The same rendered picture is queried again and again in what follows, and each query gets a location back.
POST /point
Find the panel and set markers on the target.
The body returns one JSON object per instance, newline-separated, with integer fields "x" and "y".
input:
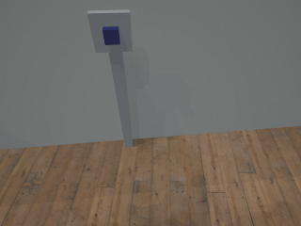
{"x": 98, "y": 19}

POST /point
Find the button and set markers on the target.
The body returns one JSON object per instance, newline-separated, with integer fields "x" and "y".
{"x": 111, "y": 35}

